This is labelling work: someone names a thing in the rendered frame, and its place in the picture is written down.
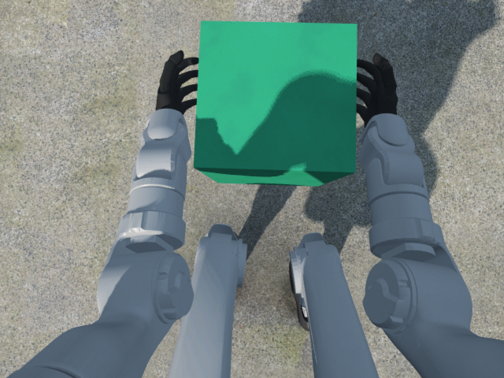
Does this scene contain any right robot upper arm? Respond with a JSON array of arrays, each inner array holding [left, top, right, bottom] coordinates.
[[362, 258, 504, 378]]

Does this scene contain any robot left thigh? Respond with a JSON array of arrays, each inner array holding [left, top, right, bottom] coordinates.
[[167, 232, 247, 378]]

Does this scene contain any robot right forearm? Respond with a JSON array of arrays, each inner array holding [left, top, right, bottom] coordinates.
[[358, 113, 473, 315]]

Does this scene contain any robot thigh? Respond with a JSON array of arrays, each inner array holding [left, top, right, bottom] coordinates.
[[167, 232, 247, 378], [289, 240, 379, 378]]

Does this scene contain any left robot upper arm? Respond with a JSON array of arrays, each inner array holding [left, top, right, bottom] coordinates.
[[7, 250, 194, 378]]

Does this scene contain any robot left forearm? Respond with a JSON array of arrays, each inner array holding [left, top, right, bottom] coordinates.
[[97, 109, 191, 310]]

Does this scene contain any robot right thigh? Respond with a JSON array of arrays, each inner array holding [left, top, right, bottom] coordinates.
[[289, 240, 379, 378]]

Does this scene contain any carton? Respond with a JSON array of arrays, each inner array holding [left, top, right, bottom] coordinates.
[[194, 20, 358, 187]]

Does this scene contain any right robot hand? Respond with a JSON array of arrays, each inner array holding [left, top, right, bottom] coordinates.
[[356, 53, 398, 127]]

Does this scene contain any left robot hand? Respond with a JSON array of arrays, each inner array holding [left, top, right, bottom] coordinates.
[[156, 50, 199, 115]]

